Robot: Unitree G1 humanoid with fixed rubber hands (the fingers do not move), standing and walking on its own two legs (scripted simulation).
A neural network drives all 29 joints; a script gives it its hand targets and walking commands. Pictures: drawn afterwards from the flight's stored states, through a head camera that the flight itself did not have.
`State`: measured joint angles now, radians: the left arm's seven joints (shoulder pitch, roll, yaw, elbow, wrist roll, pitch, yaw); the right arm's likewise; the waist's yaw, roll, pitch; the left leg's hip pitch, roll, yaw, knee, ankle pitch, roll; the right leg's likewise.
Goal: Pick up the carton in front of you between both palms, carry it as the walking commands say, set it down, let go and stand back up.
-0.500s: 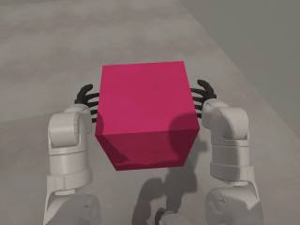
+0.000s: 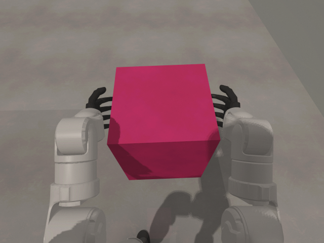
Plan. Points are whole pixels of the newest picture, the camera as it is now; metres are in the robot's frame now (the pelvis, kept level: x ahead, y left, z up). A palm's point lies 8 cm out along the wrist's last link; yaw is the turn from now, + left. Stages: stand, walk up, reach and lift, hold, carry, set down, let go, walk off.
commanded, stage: carry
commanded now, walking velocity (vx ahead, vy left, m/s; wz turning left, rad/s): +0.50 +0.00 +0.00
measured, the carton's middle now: (162, 128) +0.40 +0.02 +0.03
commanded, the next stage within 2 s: none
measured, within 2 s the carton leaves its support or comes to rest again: neither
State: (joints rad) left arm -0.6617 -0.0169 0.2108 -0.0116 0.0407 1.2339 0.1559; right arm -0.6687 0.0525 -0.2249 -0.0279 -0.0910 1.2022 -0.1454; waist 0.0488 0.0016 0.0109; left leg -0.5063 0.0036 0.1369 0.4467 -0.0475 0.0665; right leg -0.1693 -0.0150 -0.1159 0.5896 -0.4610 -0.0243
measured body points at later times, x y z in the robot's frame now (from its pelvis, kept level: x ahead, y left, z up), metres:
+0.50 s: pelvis +0.31 -0.03 +0.01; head +0.31 -0.03 +0.46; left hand +0.61 +0.12 +0.09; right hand +0.62 -0.18 +0.09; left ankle +0.15 +0.08 -0.66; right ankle +0.38 -0.11 -0.72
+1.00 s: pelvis +0.60 +0.02 +0.02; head +0.57 +0.04 +0.47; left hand +0.88 +0.17 +0.08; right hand +0.87 -0.13 +0.09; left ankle +0.63 +0.11 -0.72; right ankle +0.51 -0.10 -0.64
